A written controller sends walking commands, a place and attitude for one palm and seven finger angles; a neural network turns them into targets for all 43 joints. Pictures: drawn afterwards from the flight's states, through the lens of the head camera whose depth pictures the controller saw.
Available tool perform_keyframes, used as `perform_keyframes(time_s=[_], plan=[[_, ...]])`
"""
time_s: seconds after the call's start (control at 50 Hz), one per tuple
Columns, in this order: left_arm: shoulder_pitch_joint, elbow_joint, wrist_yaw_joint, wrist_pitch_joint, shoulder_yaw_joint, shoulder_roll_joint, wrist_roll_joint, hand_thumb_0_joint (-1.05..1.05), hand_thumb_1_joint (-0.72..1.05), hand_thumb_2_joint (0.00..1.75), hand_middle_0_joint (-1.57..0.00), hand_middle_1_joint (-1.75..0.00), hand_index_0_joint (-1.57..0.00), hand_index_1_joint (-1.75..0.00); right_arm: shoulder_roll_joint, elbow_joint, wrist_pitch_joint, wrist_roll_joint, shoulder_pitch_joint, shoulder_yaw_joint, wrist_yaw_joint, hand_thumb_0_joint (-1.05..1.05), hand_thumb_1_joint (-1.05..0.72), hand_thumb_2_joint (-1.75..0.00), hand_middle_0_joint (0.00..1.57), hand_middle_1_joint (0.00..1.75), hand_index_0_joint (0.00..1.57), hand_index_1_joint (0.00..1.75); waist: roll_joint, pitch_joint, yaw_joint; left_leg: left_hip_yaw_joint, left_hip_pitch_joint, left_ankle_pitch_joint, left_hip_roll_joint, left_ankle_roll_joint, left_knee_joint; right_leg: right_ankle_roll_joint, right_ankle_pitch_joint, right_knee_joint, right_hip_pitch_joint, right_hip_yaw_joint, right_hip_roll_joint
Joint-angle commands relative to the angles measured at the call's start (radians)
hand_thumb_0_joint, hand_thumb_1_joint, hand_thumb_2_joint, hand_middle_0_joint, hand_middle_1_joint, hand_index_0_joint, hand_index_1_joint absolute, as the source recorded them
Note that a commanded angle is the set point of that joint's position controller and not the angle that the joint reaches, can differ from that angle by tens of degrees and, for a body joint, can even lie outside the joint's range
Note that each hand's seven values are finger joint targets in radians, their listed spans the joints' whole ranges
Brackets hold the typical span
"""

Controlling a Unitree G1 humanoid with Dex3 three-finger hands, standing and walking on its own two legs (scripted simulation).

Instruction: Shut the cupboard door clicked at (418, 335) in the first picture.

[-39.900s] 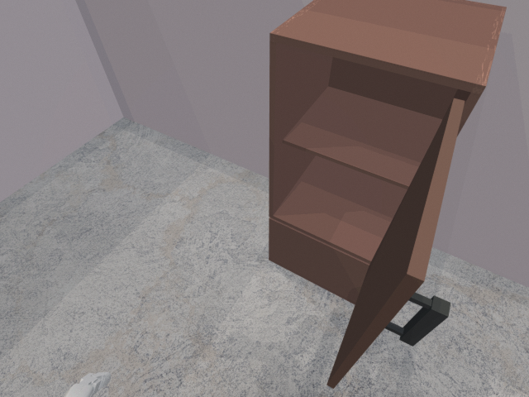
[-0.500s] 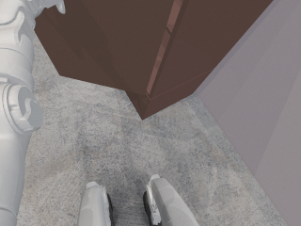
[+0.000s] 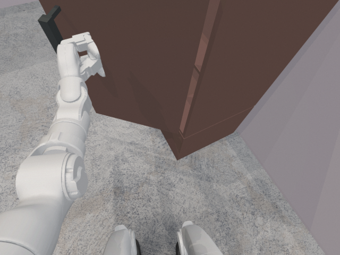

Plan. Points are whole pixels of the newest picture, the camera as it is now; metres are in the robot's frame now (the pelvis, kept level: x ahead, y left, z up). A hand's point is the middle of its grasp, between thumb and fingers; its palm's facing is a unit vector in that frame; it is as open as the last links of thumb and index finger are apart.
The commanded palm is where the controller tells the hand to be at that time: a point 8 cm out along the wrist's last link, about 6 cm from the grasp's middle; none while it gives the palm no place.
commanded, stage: pull the fist back off the door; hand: left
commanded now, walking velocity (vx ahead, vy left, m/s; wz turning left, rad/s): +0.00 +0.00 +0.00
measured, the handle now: (62, 37) +0.64 +0.18 +0.08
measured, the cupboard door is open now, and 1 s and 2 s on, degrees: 48 48 48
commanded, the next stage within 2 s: draw the hand back to the body in 0.30 s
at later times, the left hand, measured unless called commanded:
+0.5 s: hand (104, 79) +0.49 +0.08 +0.09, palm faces +0.06 -1.00 -0.02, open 3.1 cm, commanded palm +0.44 +0.14 +0.10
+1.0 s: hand (47, 129) +0.35 +0.15 +0.16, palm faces +0.06 -0.99 -0.13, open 3.1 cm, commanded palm +0.30 +0.21 +0.17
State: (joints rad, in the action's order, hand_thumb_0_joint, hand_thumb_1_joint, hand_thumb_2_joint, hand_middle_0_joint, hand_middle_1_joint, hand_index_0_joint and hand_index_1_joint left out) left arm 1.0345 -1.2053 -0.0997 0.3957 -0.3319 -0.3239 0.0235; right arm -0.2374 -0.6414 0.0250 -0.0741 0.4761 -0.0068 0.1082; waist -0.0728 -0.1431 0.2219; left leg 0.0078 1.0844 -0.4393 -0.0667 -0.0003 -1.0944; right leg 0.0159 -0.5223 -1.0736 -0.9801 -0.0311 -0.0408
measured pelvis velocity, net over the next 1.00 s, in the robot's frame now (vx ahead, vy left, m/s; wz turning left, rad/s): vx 0.00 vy -0.01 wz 0.02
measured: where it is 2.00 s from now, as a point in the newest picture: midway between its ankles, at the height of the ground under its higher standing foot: outside the picture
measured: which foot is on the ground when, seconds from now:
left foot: down 0.00-1.00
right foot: down 0.00-1.00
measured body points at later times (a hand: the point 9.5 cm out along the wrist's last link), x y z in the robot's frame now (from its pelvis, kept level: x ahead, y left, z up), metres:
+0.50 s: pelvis -0.01 -0.01 +0.01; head +0.09 -0.01 +0.44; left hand +0.48 +0.13 +0.10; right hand +0.04 -0.26 -0.12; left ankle +0.03 +0.12 -0.65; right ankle -0.01 -0.11 -0.65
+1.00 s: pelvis +0.00 -0.01 +0.06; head +0.02 -0.03 +0.51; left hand +0.34 +0.20 +0.17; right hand +0.15 -0.26 -0.04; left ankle +0.03 +0.12 -0.65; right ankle -0.02 -0.11 -0.65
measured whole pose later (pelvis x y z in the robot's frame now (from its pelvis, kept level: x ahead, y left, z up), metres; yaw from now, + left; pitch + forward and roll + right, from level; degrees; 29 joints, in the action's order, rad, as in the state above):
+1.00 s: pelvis +0.00 -0.01 +0.06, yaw +1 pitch +5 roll +0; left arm 0.18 -0.36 0.03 0.22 -0.10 -0.22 -0.13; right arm -0.26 -0.58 0.02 0.06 0.24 -0.01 -0.04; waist -0.06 -0.07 0.03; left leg 0.04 0.48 -0.31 -0.03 0.01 -0.70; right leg 0.02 -0.41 -0.73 -0.41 -0.01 -0.01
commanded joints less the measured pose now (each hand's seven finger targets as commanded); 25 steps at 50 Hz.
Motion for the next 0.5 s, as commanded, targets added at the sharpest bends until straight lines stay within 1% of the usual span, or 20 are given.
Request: perform_keyframes(time_s=[0.0, 0.02, 0.04, 0.08, 0.1, 0.12, 0.14, 0.18, 0.2, 0.24, 0.26, 0.28, 0.3, 0.32, 0.36, 0.4, 0.42, 0.44, 0.46, 0.48], plan=[[0.378, 0.269, 0.014, 0.095, 0.068, -0.051, -0.041, 0.00, 0.90, 0.90, -1.30, -1.50, -1.30, -1.50, -0.164, 0.043, -0.003, 0.017, 0.153, -0.071, -0.017, 0.00, -0.90, -0.90, 0.20, 0.30, 0.20, 0.30, -0.001, -0.470, 0.001, -0.021, -0.467, 0.366, 0.059, -0.031, 0.079, -0.006, 0.496, 0.163, 0.191, 0.002, -0.020], [0.367, 0.285, 0.010, 0.103, 0.062, -0.054, -0.045, 0.00, 0.90, 0.90, -1.30, -1.50, -1.30, -1.50, -0.163, 0.041, -0.001, 0.018, 0.144, -0.076, -0.020, 0.00, -0.90, -0.90, 0.20, 0.30, 0.20, 0.30, 0.009, -0.470, -0.007, -0.024, -0.478, 0.362, 0.057, -0.030, 0.082, -0.006, 0.490, 0.164, 0.197, 0.001, -0.020], [0.372, 0.329, 0.009, 0.116, 0.084, -0.028, -0.052, 0.00, 0.90, 0.90, -1.30, -1.50, -1.30, -1.50, -0.161, 0.044, -0.001, 0.020, 0.135, -0.077, -0.022, 0.00, -0.90, -0.90, 0.20, 0.30, 0.20, 0.30, -0.003, -0.487, -0.010, -0.023, -0.501, 0.375, 0.060, -0.028, 0.087, -0.006, 0.500, 0.163, 0.203, 0.001, -0.018], [0.340, 0.393, 0.001, 0.139, 0.094, -0.015, -0.059, 0.00, 0.90, 0.90, -1.30, -1.50, -1.30, -1.50, -0.156, 0.044, -0.004, 0.022, 0.117, -0.080, -0.026, 0.00, -0.90, -0.90, 0.20, 0.30, 0.20, 0.30, -0.039, -0.505, -0.028, -0.021, -0.551, 0.414, 0.061, -0.026, 0.085, -0.001, 0.528, 0.157, 0.209, 0.000, -0.018], [0.317, 0.375, -0.003, 0.144, 0.102, -0.003, -0.054, 0.00, 0.90, 0.90, -1.30, -1.50, -1.30, -1.50, -0.155, 0.037, -0.003, 0.025, 0.106, -0.081, -0.027, 0.00, -0.90, -0.90, 0.20, 0.30, 0.20, 0.30, -0.014, -0.496, -0.025, -0.025, -0.552, 0.412, 0.059, -0.025, 0.086, -0.004, 0.524, 0.157, 0.199, -0.001, -0.015], [0.330, 0.373, -0.005, 0.146, 0.146, 0.040, -0.049, 0.00, 0.90, 0.90, -1.30, -1.50, -1.30, -1.50, -0.149, 0.032, -0.004, 0.025, 0.095, -0.079, -0.027, 0.00, -0.90, -0.90, 0.20, 0.30, 0.20, 0.30, -0.004, -0.461, -0.014, -0.025, -0.543, 0.390, 0.059, -0.026, 0.088, -0.007, 0.509, 0.162, 0.185, -0.002, -0.015], [0.333, 0.381, -0.013, 0.154, 0.122, 0.013, -0.045, 0.00, 0.90, 0.90, -1.30, -1.50, -1.30, -1.50, -0.153, 0.028, -0.003, 0.025, 0.091, -0.082, -0.030, 0.00, -0.90, -0.90, 0.20, 0.30, 0.20, 0.30, -0.004, -0.468, -0.023, -0.026, -0.543, 0.377, 0.060, -0.025, 0.091, -0.007, 0.495, 0.162, 0.187, 0.000, -0.012], [0.305, 0.386, -0.021, 0.154, 0.130, 0.017, -0.039, 0.00, 0.90, 0.90, -1.30, -1.50, -1.30, -1.50, -0.155, 0.031, -0.001, 0.026, 0.076, -0.082, -0.035, 0.00, -0.90, -0.90, 0.20, 0.30, 0.20, 0.30, -0.022, -0.461, -0.032, -0.023, -0.562, 0.378, 0.062, -0.025, 0.093, -0.003, 0.491, 0.160, 0.182, 0.000, -0.011], [0.294, 0.371, -0.026, 0.156, 0.115, 0.004, -0.037, 0.00, 0.90, 0.90, -1.30, -1.50, -1.30, -1.50, -0.154, 0.029, 0.000, 0.029, 0.065, -0.080, -0.038, 0.00, -0.90, -0.90, 0.20, 0.30, 0.20, 0.30, 0.000, -0.461, -0.035, -0.025, -0.557, 0.375, 0.061, -0.023, 0.098, -0.004, 0.487, 0.159, 0.185, 0.000, -0.008], [0.319, 0.361, -0.034, 0.157, 0.120, 0.010, -0.042, 0.00, 0.90, 0.90, -1.30, -1.50, -1.30, -1.50, -0.150, 0.029, -0.001, 0.029, 0.047, -0.075, -0.042, 0.00, -0.90, -0.90, 0.20, 0.30, 0.20, 0.30, 0.021, -0.441, -0.032, -0.022, -0.528, 0.337, 0.065, -0.025, 0.103, -0.008, 0.467, 0.166, 0.196, 0.006, -0.008], [0.320, 0.357, -0.038, 0.161, 0.104, -0.015, -0.039, 0.00, 0.90, 0.90, -1.30, -1.50, -1.30, -1.50, -0.152, 0.030, 0.000, 0.027, 0.040, -0.076, -0.046, 0.00, -0.90, -0.90, 0.20, 0.30, 0.20, 0.30, 0.044, -0.444, -0.033, -0.022, -0.513, 0.329, 0.065, -0.026, 0.102, -0.009, 0.471, 0.165, 0.212, 0.011, -0.006], [0.322, 0.364, -0.037, 0.165, 0.110, -0.008, -0.039, 0.00, 0.90, 0.90, -1.30, -1.50, -1.30, -1.50, -0.152, 0.035, -0.002, 0.027, 0.038, -0.074, -0.050, 0.00, -0.90, -0.90, 0.20, 0.30, 0.20, 0.30, 0.016, -0.449, -0.035, -0.021, -0.523, 0.336, 0.068, -0.026, 0.100, -0.008, 0.475, 0.160, 0.205, 0.013, -0.006], [0.316, 0.327, -0.037, 0.163, 0.115, -0.003, -0.034, 0.00, 0.90, 0.90, -1.30, -1.50, -1.30, -1.50, -0.150, 0.030, -0.002, 0.030, 0.026, -0.071, -0.050, 0.00, -0.90, -0.90, 0.20, 0.30, 0.20, 0.30, 0.025, -0.435, -0.031, -0.024, -0.518, 0.319, 0.065, -0.024, 0.102, -0.009, 0.453, 0.162, 0.184, 0.011, -0.004], [0.328, 0.295, -0.035, 0.157, 0.137, 0.019, -0.034, 0.00, 0.90, 0.90, -1.30, -1.50, -1.30, -1.50, -0.149, 0.028, -0.002, 0.029, 0.022, -0.069, -0.052, 0.00, -0.90, -0.90, 0.20, 0.30, 0.20, 0.30, 0.060, -0.402, -0.014, -0.024, -0.492, 0.287, 0.064, -0.027, 0.102, -0.013, 0.430, 0.171, 0.175, 0.012, -0.004], [0.348, 0.242, -0.033, 0.148, 0.141, 0.017, -0.032, 0.00, 0.90, 0.90, -1.30, -1.50, -1.30, -1.50, -0.153, 0.028, -0.004, 0.030, 0.013, -0.067, -0.052, 0.00, -0.90, -0.90, 0.20, 0.30, 0.20, 0.30, 0.063, -0.360, -0.006, -0.023, -0.451, 0.220, 0.067, -0.029, 0.108, -0.013, 0.367, 0.185, 0.155, 0.016, -0.003], [0.367, 0.213, -0.033, 0.146, 0.110, -0.017, -0.038, 0.00, 0.90, 0.90, -1.30, -1.50, -1.30, -1.50, -0.157, 0.028, -0.008, 0.029, 0.015, -0.063, -0.057, 0.00, -0.90, -0.90, 0.20, 0.30, 0.20, 0.30, 0.075, -0.384, -0.006, -0.025, -0.430, 0.205, 0.070, -0.032, 0.105, -0.014, 0.352, 0.180, 0.165, 0.021, 0.000], [0.320, 0.240, -0.030, 0.147, 0.053, -0.070, -0.046, 0.00, 0.90, 0.90, -1.30, -1.50, -1.30, -1.50, -0.161, 0.042, -0.008, 0.029, 0.016, -0.064, -0.057, 0.00, -0.90, -0.90, 0.20, 0.30, 0.20, 0.30, 0.070, -0.433, -0.044, -0.020, -0.437, 0.226, 0.072, -0.031, 0.109, -0.011, 0.376, 0.176, 0.216, 0.026, -0.001], [0.253, 0.271, -0.021, 0.149, 0.023, -0.106, -0.051, 0.00, 0.90, 0.90, -1.30, -1.50, -1.30, -1.50, -0.161, 0.065, -0.004, 0.032, 0.009, -0.062, -0.059, 0.00, -0.90, -0.90, 0.20, 0.30, 0.20, 0.30, 0.055, -0.485, -0.079, -0.014, -0.457, 0.262, 0.074, -0.028, 0.122, -0.007, 0.417, 0.171, 0.271, 0.029, 0.000], [0.229, 0.331, -0.007, 0.152, 0.043, -0.085, -0.059, 0.00, 0.90, 0.90, -1.30, -1.50, -1.30, -1.50, -0.154, 0.081, -0.003, 0.036, -0.001, -0.060, -0.058, 0.00, -0.90, -0.90, 0.20, 0.30, 0.20, 0.30, 0.031, -0.518, -0.091, -0.007, -0.489, 0.291, 0.076, -0.028, 0.131, -0.006, 0.452, 0.171, 0.303, 0.028, 0.000], [0.172, 0.366, 0.006, 0.152, 0.033, -0.087, -0.065, 0.00, 0.90, 0.90, -1.30, -1.50, -1.30, -1.50, -0.151, 0.093, -0.002, 0.039, 0.003, -0.061, -0.058, 0.00, -0.90, -0.90, 0.20, 0.30, 0.20, 0.30, 0.022, -0.546, -0.113, -0.004, -0.518, 0.328, 0.077, -0.027, 0.138, -0.004, 0.488, 0.169, 0.337, 0.026, -0.003]])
